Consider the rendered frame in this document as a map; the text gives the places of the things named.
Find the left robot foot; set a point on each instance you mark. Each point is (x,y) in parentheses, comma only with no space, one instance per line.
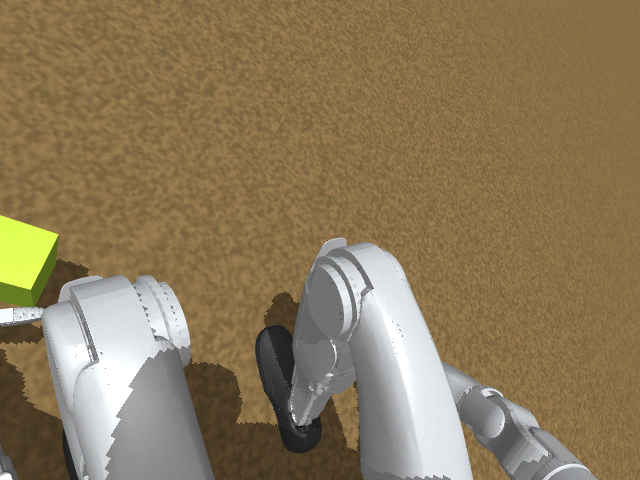
(68,459)

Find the right robot hand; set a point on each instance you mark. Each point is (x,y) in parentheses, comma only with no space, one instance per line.
(460,383)

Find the right robot arm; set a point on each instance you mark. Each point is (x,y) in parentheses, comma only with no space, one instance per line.
(512,434)

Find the carton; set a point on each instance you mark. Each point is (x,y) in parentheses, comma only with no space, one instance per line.
(27,258)

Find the left robot arm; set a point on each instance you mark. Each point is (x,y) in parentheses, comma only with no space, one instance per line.
(7,471)

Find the left robot hand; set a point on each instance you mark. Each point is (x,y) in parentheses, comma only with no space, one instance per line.
(19,315)

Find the right robot foot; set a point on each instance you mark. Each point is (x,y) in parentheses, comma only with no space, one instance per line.
(275,360)

